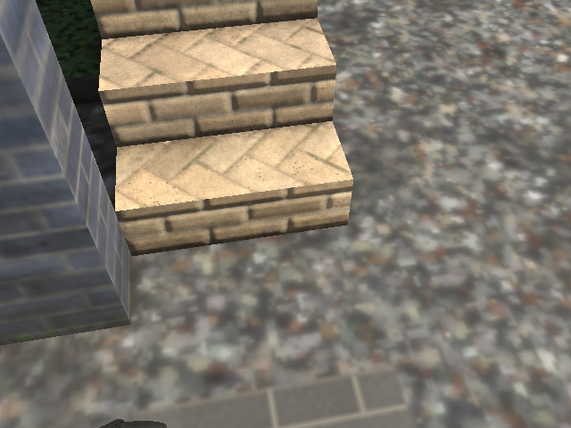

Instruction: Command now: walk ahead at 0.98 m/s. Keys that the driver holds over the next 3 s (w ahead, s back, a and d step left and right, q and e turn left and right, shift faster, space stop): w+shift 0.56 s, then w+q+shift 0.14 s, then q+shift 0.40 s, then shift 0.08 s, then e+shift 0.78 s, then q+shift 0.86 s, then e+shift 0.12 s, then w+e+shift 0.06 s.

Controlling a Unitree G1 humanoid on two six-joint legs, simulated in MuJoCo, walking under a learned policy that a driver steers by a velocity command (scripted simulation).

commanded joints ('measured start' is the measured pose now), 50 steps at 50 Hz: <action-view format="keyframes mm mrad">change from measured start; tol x64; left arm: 1 -164 32 -12 -94 -5 -10 -2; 50 455 158 6 45 20 -45 77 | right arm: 1 -21 -160 -20 -52 5 -32 -18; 50 -265 -70 -18 -302 -10 63 -69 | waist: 1 29 13 168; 50 50 -32 -97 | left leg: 1 -172 267 -79 -185 641 59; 6 82 325 -45 420 1388 19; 9 -767 11 -119 1455 -128 9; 33 153 399 -690 147 44 268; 45 -377 97 -170 401 1561 82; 50 -1241 -24 -67 1798 -492 -54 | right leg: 1 186 67 -65 -196 96 -19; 7 781 179 -27 -278 -270 -110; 9 1277 -287 857 -421 -774 -297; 28 923 -47 44 -326 996 -48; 30 648 56 3 290 650 -37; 31 239 208 46 730 -551 2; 45 444 165 -26 167 -321 57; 48 986 90 83 -754 452 54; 50 1254 -274 198 -239 1511 -70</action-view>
